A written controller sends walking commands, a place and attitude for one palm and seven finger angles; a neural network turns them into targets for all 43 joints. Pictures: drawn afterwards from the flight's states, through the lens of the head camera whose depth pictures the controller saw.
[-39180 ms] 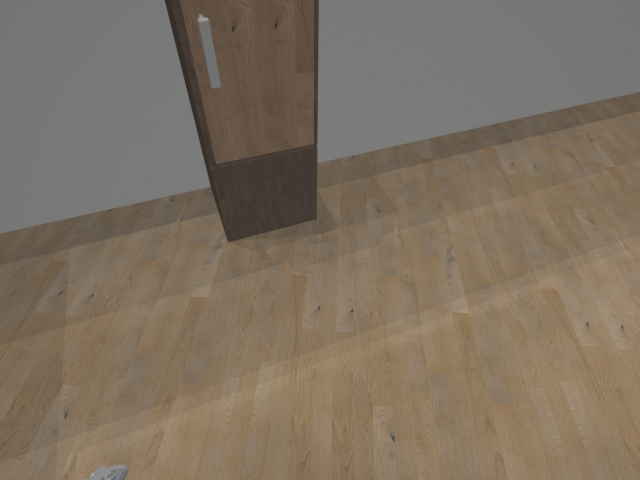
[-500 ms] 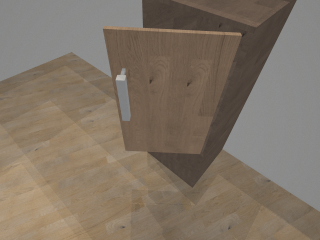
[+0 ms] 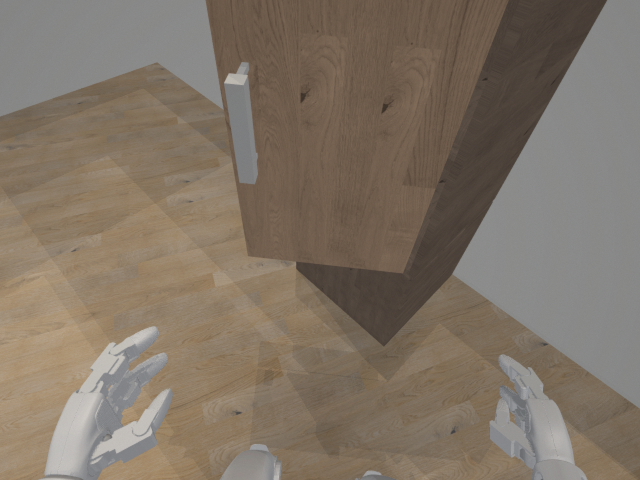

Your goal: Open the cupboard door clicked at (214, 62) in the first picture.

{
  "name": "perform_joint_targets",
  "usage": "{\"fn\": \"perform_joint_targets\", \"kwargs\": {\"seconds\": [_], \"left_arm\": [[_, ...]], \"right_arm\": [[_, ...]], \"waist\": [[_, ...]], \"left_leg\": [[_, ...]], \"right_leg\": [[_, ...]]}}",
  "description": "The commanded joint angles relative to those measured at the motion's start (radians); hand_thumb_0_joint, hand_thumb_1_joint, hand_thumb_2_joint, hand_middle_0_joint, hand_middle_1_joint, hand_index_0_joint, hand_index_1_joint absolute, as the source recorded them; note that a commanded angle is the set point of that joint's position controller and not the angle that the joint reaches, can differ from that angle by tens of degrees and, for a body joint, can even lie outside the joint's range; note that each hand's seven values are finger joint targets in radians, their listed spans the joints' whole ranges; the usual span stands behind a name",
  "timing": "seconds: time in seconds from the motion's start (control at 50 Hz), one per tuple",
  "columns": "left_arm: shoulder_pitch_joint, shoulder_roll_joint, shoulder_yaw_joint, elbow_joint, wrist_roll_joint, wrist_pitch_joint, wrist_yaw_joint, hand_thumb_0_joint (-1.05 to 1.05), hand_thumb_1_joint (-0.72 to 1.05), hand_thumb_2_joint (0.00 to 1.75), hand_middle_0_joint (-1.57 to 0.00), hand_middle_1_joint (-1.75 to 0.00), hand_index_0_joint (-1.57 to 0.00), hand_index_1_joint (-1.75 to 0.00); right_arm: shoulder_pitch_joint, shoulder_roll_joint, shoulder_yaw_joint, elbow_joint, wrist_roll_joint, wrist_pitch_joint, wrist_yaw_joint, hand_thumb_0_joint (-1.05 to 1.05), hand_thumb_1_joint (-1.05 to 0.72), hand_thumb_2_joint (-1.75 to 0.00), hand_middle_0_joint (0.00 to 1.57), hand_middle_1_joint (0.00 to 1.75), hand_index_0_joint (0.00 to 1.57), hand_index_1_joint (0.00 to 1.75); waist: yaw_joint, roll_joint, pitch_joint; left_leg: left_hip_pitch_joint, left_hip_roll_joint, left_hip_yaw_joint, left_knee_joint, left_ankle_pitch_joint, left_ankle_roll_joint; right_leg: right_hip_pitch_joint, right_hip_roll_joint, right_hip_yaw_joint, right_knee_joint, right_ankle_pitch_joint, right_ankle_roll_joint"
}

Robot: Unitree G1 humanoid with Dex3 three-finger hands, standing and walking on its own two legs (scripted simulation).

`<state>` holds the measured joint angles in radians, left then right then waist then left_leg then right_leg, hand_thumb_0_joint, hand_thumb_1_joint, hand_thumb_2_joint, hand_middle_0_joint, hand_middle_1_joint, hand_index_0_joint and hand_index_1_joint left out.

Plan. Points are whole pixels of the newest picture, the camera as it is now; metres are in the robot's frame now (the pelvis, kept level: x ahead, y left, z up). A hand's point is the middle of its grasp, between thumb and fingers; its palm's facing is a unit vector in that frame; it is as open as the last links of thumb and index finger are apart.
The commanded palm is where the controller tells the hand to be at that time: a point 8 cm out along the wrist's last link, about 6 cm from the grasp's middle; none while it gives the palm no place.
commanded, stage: raise the hand with hooked fingers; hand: left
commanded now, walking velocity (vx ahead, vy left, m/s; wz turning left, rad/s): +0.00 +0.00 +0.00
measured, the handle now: (246, 126) +0.59 +0.17 +0.11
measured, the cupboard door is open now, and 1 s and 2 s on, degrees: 39 39 39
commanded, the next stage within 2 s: move the hooked fingers beside the handle in 1.66 s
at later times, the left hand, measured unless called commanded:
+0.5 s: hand (103, 323) +0.26 +0.26 +0.08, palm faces +0.06 -1.00 -0.06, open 11.7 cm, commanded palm +0.23 +0.31 +0.08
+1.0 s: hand (54, 281) +0.29 +0.31 +0.11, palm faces +0.02 -1.00 -0.04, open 13.9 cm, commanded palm +0.26 +0.36 +0.12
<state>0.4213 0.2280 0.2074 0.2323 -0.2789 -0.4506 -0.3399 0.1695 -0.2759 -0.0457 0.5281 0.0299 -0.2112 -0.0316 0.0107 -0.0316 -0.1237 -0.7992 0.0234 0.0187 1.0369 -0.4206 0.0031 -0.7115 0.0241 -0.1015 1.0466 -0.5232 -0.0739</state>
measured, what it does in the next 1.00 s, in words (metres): shifts its weight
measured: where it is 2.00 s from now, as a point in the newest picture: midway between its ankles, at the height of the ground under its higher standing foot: outside the picture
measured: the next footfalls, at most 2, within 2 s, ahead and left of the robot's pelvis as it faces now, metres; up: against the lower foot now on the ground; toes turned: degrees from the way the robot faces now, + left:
none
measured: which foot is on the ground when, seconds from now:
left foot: down 0.00-1.00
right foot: down 0.00-1.00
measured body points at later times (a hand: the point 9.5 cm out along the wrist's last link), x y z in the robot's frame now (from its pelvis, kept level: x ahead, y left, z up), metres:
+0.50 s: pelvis +0.02 +0.02 +0.02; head +0.07 +0.02 +0.47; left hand +0.25 +0.31 +0.09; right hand +0.15 -0.24 -0.07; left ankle +0.05 +0.12 -0.67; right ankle +0.00 -0.07 -0.67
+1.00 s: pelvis +0.01 +0.05 +0.04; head +0.04 +0.06 +0.49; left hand +0.28 +0.37 +0.12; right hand +0.19 -0.18 -0.03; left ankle +0.05 +0.12 -0.67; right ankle +0.00 -0.07 -0.67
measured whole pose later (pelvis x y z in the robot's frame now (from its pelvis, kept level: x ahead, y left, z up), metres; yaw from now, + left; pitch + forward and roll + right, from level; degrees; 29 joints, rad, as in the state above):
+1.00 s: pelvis +0.01 +0.05 +0.04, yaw +0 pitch +7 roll -3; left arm 0.04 0.40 0.35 0.28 -0.33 -0.19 -0.43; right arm 0.26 -0.26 0.07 0.55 0.05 -0.20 -0.08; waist 0.01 0.03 -0.08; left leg -0.59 -0.01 0.04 0.82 -0.35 0.07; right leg -0.47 0.00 -0.08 0.76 -0.40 0.00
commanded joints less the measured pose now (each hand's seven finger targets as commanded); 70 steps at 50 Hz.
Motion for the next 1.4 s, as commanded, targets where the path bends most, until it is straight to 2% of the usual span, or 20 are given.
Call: {"fn": "perform_joint_targets", "kwargs": {"seconds": [0.0,0.06,0.1,0.14,0.18,0.24,0.3,0.38,0.46,0.52,0.6,0.66,0.76,0.84,0.92,1.0,1.08,1.18,1.3,1.38], "left_arm": [[-0.312,0.226,0.124,-0.59,-0.054,-0.2,0.062,0.0,0.36,0.67,-0.24,-0.64,-0.24,-0.64],[-0.256,0.193,0.062,-0.476,-0.052,-0.219,0.026,0.0,0.29,0.64,-0.24,-0.69,-0.24,-0.69],[-0.264,0.211,0.057,-0.319,-0.065,-0.161,-0.045,0.0,0.25,0.62,-0.25,-0.72,-0.25,-0.72],[-0.242,0.25,0.089,-0.204,-0.065,-0.059,-0.107,0.0,0.2,0.6,-0.25,-0.75,-0.25,-0.75],[-0.206,0.287,0.136,-0.149,-0.085,0.069,-0.147,0.0,0.15,0.58,-0.25,-0.78,-0.25,-0.78],[-0.159,0.327,0.267,-0.171,-0.14,0.17,-0.139,0.0,0.08,0.55,-0.26,-0.82,-0.26,-0.82],[-0.157,0.33,0.335,-0.247,-0.156,0.122,-0.069,0.0,0.01,0.52,-0.26,-0.87,-0.26,-0.87],[-0.169,0.223,0.226,-0.29,-0.112,0.009,-0.012,0.0,-0.08,0.48,-0.27,-0.93,-0.27,-0.93],[-0.209,0.224,0.169,-0.208,-0.081,0.008,-0.058,0.0,-0.17,0.44,-0.28,-0.99,-0.28,-0.99],[-0.292,0.287,0.185,-0.271,-0.094,0.032,-0.092,0.0,-0.24,0.41,-0.28,-1.03,-0.28,-1.03],[-0.361,0.36,0.249,-0.35,-0.098,0.038,-0.055,0.0,-0.34,0.37,-0.29,-1.1,-0.29,-1.1],[-0.367,0.318,0.231,-0.332,-0.098,0.042,-0.02,0.0,-0.41,0.34,-0.29,-1.14,-0.29,-1.14],[-0.416,0.307,0.198,-0.165,-0.081,0.152,-0.049,0.0,-0.5,0.3,-0.3,-1.2,-0.3,-1.2],[-0.524,0.349,0.2,-0.139,-0.073,0.225,-0.098,0.0,-0.5,0.3,-0.3,-1.2,-0.3,-1.2],[-0.641,0.417,0.25,-0.229,-0.076,0.191,-0.091,0.0,-0.5,0.3,-0.3,-1.2,-0.3,-1.2],[-0.663,0.458,0.299,-0.189,-0.081,0.155,-0.081,0.0,-0.5,0.3,-0.3,-1.2,-0.3,-1.2],[-0.696,0.443,0.276,-0.047,-0.081,0.207,-0.123,0.0,-0.5,0.3,-0.3,-1.2,-0.3,-1.2],[-0.701,0.445,0.263,0.02,-0.093,0.264,-0.177,0.0,-0.5,0.3,-0.3,-1.2,-0.3,-1.2],[-0.697,0.491,0.319,-0.06,-0.109,0.199,-0.158,0.0,-0.5,0.3,-0.3,-1.2,-0.3,-1.2],[-0.696,0.488,0.332,-0.056,-0.102,0.173,-0.134,0.0,-0.5,0.3,-0.3,-1.2,-0.3,-1.2]], "right_arm": [[0.008,-0.074,-0.014,-0.121,-0.011,-0.065,-0.038,0.0,-0.9,-0.9,0.2,0.3,0.2,0.3],[0.019,-0.084,-0.006,-0.063,-0.003,-0.088,-0.056,0.0,-0.9,-0.9,0.2,0.3,0.2,0.3],[0.025,-0.106,0.006,-0.041,0.009,-0.088,-0.063,0.0,-0.9,-0.9,0.2,0.3,0.2,0.3],[0.025,-0.118,0.006,-0.044,0.022,-0.08,-0.071,0.0,-0.9,-0.9,0.2,0.3,0.2,0.3],[0.016,-0.127,0.008,-0.077,0.032,-0.069,-0.078,0.0,-0.9,-0.9,0.2,0.3,0.2,0.3],[0.011,-0.114,0.009,-0.105,0.026,-0.051,-0.073,0.0,-0.9,-0.9,0.2,0.3,0.2,0.3],[0.025,-0.093,0.005,-0.111,0.01,-0.052,-0.059,0.0,-0.9,-0.9,0.2,0.3,0.2,0.3],[0.047,-0.089,-0.007,-0.085,0.004,-0.068,-0.035,0.0,-0.9,-0.9,0.2,0.3,0.2,0.3],[0.074,-0.125,-0.013,-0.075,0.011,-0.068,-0.036,0.0,-0.9,-0.9,0.2,0.3,0.2,0.3],[0.074,-0.141,-0.009,-0.088,0.018,-0.076,-0.047,0.0,-0.9,-0.9,0.2,0.3,0.2,0.3],[0.072,-0.139,0.004,-0.095,0.013,-0.08,-0.057,0.0,-0.9,-0.9,0.2,0.3,0.2,0.3],[0.066,-0.13,0.013,-0.095,0.014,-0.075,-0.055,0.0,-0.9,-0.9,0.2,0.3,0.2,0.3],[0.062,-0.144,0.02,-0.1,0.024,-0.046,-0.058,0.0,-0.9,-0.9,0.2,0.3,0.2,0.3],[0.061,-0.152,0.025,-0.118,0.031,-0.036,-0.068,0.0,-0.9,-0.9,0.2,0.3,0.2,0.3],[0.055,-0.145,0.036,-0.119,0.021,-0.043,-0.071,0.0,-0.9,-0.9,0.2,0.3,0.2,0.3],[0.067,-0.147,0.039,-0.094,0.013,-0.047,-0.071,0.0,-0.9,-0.9,0.2,0.3,0.2,0.3],[0.063,-0.153,0.04,-0.079,0.025,-0.039,-0.078,0.0,-0.9,-0.9,0.2,0.3,0.2,0.3],[0.071,-0.159,0.035,-0.092,0.032,-0.04,-0.082,0.0,-0.9,-0.9,0.2,0.3,0.2,0.3],[0.081,-0.158,0.027,-0.092,0.019,-0.047,-0.063,0.0,-0.9,-0.9,0.2,0.3,0.2,0.3],[0.08,-0.151,0.028,-0.085,0.021,-0.046,-0.061,0.0,-0.9,-0.9,0.2,0.3,0.2,0.3]], "waist": [[-0.046,0.175,-0.218],[-0.088,0.126,-0.121],[-0.105,0.063,-0.059],[-0.083,0.033,-0.058],[-0.039,0.015,-0.114],[0.024,-0.021,-0.232],[0.054,-0.032,-0.269],[0.006,0.044,-0.192],[-0.03,0.036,-0.155],[-0.02,0.112,-0.206],[0.001,0.166,-0.228],[-0.005,0.169,-0.183],[-0.016,0.128,-0.092],[-0.018,0.11,-0.115],[-0.01,0.182,-0.167],[-0.004,0.167,-0.168],[-0.016,0.158,-0.096],[-0.012,0.107,-0.117],[0.002,0.089,-0.151],[-0.002,0.145,-0.147]], "left_leg": [[0.142,-0.015,-0.033,-0.053,0.095,0.034],[0.081,-0.003,-0.045,-0.011,0.077,0.038],[0.022,-0.002,-0.06,0.006,0.066,0.04],[0.0,-0.007,-0.055,-0.018,0.064,0.04],[0.032,-0.019,-0.051,-0.061,0.096,0.043],[0.085,-0.027,-0.056,-0.097,0.202,0.036],[0.138,-0.021,-0.061,-0.136,0.294,0.027],[0.237,-0.018,-0.044,-0.187,0.305,0.029],[0.242,-0.018,-0.047,-0.196,0.258,0.038],[0.313,-0.014,-0.056,-0.229,0.258,0.037],[0.396,-0.002,-0.089,-0.275,0.297,0.023],[0.43,0.009,-0.113,-0.315,0.277,0.008],[0.399,0.011,-0.128,-0.369,0.173,0.003],[0.433,0.01,-0.139,-0.393,0.161,0.003],[0.523,0.01,-0.152,-0.407,0.207,-0.01],[0.553,0.013,-0.163,-0.417,0.248,-0.018],[0.496,0.006,-0.146,-0.436,0.171,-0.003],[0.489,-0.008,-0.123,-0.43,0.189,0.016],[0.483,-0.017,-0.095,-0.397,0.271,0.023],[0.476,-0.02,-0.077,-0.394,0.255,0.025]], "right_leg": [[0.026,-0.025,0.213,-0.257,0.033,0.054],[-0.011,-0.035,0.239,-0.274,0.058,0.074],[-0.013,-0.038,0.262,-0.291,0.073,0.1],[0.033,-0.056,0.282,-0.325,0.079,0.112],[0.128,-0.071,0.285,-0.353,0.124,0.121],[0.275,-0.09,0.275,-0.338,0.347,0.15],[0.323,-0.068,0.219,-0.282,0.558,0.146],[0.174,-0.018,0.109,-0.255,0.478,0.101],[0.097,-0.004,0.085,-0.268,0.355,0.084],[0.115,0.0,0.071,-0.281,0.309,0.064],[0.131,0.014,0.041,-0.278,0.294,0.043],[0.108,0.016,0.02,-0.29,0.256,0.043],[0.105,0.016,0.014,-0.33,0.22,0.046],[0.133,0.018,0.016,-0.356,0.223,0.043],[0.148,0.021,0.021,-0.366,0.234,0.034],[0.162,0.025,0.022,-0.378,0.253,0.031],[0.166,0.015,0.024,-0.406,0.231,0.037],[0.202,0.014,0.03,-0.436,0.254,0.037],[0.242,0.021,0.044,-0.43,0.313,0.035],[0.235,0.014,0.053,-0.43,0.304,0.041]]}}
